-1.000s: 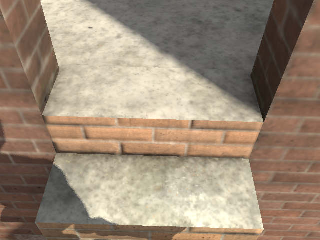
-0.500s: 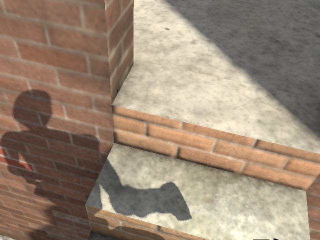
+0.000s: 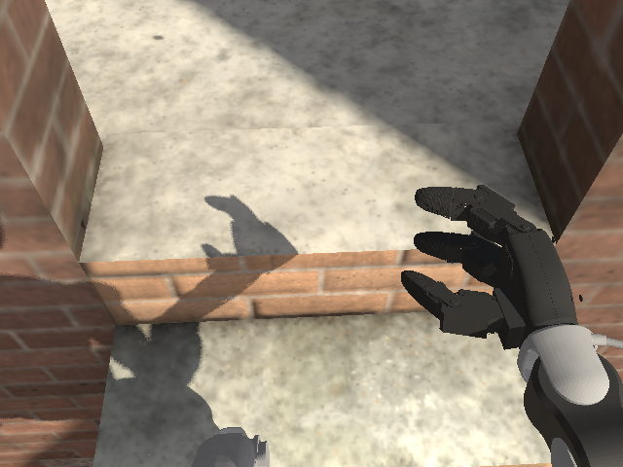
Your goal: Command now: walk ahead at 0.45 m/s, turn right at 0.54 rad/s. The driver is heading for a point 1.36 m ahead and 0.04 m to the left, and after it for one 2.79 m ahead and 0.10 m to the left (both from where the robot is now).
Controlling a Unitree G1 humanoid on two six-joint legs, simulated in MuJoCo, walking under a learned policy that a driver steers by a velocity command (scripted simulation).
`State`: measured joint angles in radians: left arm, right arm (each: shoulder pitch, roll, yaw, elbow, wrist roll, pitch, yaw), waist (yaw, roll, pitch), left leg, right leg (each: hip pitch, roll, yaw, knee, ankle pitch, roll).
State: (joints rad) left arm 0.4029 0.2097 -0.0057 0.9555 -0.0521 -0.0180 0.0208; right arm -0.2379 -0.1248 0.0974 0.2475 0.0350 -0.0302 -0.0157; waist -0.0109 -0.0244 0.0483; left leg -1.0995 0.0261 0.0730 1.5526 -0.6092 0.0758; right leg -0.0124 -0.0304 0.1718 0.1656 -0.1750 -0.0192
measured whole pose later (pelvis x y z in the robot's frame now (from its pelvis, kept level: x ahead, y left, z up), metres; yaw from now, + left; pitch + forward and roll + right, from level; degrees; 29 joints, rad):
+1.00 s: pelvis +0.21 -0.14 +0.17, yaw +5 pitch +2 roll -2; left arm 0.27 0.19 0.03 0.63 0.06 -0.08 0.06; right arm 0.11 -0.18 -0.07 0.63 -0.04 0.06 -0.04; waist 0.04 0.05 -0.01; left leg -0.47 0.01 0.06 1.04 -0.42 -0.03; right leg -0.17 -0.01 -0.25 0.46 -0.31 -0.07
